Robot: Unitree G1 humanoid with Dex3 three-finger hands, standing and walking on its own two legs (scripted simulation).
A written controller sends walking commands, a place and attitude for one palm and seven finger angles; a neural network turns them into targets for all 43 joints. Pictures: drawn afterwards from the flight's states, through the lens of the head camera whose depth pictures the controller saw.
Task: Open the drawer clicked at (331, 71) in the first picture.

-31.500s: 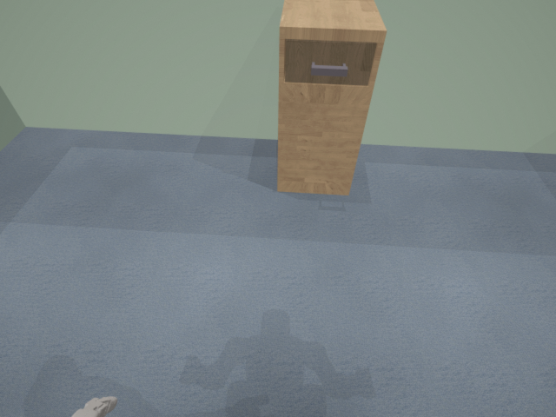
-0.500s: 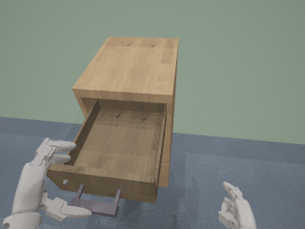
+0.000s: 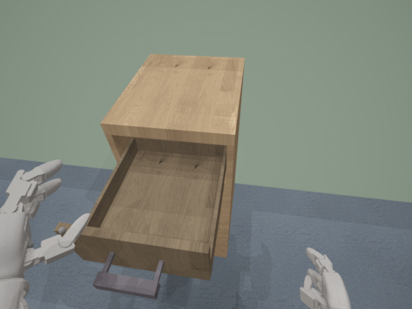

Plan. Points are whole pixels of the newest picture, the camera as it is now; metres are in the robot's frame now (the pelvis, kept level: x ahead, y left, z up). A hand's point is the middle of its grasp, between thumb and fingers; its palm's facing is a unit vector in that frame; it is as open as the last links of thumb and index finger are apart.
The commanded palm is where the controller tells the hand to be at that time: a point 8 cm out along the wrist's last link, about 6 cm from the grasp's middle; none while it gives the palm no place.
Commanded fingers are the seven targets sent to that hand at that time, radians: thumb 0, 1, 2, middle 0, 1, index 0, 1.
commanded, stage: draw the hand back to the body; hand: left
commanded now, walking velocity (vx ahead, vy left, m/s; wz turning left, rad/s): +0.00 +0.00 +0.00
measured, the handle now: (131, 273) +0.20 +0.20 -0.08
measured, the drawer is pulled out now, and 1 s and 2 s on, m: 0.30 0.30 0.30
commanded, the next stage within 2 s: step back with the hand held close in 0.34 s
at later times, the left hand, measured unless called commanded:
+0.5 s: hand (52, 234) +0.17 +0.24 +0.16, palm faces +0.41 -0.81 -0.42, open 7.4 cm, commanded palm +0.11 +0.28 +0.17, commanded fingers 0.00 0.90 0.90 -0.20 -0.30 -0.20 -0.30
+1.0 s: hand (23, 267) +0.13 +0.25 +0.15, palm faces +0.34 -0.80 -0.50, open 7.4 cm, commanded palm +0.06 +0.29 +0.17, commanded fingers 0.00 0.90 0.90 -0.20 -0.30 -0.20 -0.30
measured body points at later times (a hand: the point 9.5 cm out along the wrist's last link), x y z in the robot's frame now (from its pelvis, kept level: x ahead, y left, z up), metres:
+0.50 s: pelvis -0.01 +0.00 +0.00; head -0.02 -0.03 +0.45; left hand +0.14 +0.28 +0.18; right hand +0.18 -0.22 -0.08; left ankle -0.04 +0.12 -0.74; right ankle -0.03 -0.11 -0.74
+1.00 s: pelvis -0.07 +0.01 -0.01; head -0.03 +0.02 +0.44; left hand +0.10 +0.30 +0.18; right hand +0.13 -0.21 -0.08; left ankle -0.04 +0.12 -0.74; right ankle -0.03 -0.11 -0.74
